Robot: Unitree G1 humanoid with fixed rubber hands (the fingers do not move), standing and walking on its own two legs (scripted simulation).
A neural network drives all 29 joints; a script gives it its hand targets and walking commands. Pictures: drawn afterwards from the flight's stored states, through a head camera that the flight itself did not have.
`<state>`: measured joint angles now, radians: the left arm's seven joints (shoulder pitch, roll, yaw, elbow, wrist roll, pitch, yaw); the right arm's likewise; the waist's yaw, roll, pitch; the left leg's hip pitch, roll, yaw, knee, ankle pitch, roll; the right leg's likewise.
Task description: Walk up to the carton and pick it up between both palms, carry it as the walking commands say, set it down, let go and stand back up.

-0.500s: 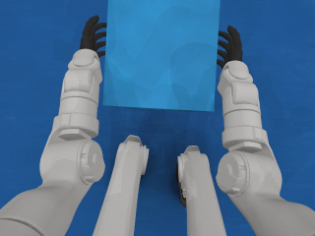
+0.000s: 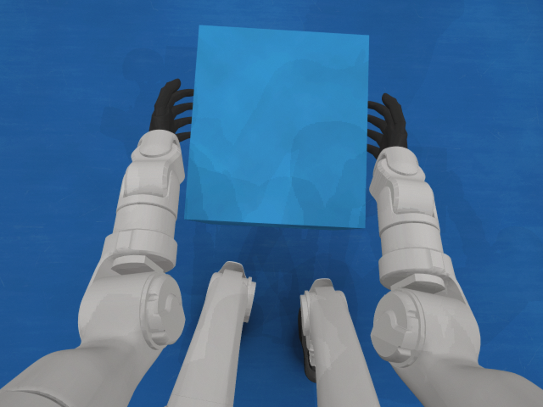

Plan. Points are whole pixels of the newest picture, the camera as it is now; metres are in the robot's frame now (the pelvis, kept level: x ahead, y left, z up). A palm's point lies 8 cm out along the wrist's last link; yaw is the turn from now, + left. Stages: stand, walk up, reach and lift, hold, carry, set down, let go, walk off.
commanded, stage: reach and lift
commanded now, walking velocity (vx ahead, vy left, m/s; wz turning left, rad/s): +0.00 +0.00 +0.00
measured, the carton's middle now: (277, 144) +0.48 +0.05 -0.13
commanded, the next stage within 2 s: none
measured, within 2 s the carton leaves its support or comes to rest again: neither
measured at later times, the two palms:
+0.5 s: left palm (150, 128) +0.42 +0.20 +0.01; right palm (418, 145) +0.44 -0.12 +0.02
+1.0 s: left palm (131, 117) +0.40 +0.19 +0.09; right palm (463, 139) +0.42 -0.13 +0.09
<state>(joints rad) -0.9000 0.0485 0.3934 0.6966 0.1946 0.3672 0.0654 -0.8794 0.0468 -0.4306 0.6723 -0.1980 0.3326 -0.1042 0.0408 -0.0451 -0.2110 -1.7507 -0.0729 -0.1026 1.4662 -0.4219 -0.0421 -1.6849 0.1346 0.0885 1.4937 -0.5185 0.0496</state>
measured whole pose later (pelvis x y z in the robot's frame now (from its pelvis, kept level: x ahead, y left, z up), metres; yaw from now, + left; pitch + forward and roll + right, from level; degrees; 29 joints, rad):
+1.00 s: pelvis +0.04 +0.00 +0.13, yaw +2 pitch +28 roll -1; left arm -0.58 -0.09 0.42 0.56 0.26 0.36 0.04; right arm -0.57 0.14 -0.42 0.57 -0.26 0.34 -0.06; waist 0.03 -0.04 -0.20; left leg -1.11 -0.06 -0.12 0.90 -0.28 -0.03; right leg -1.06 0.10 0.12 0.93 -0.36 0.02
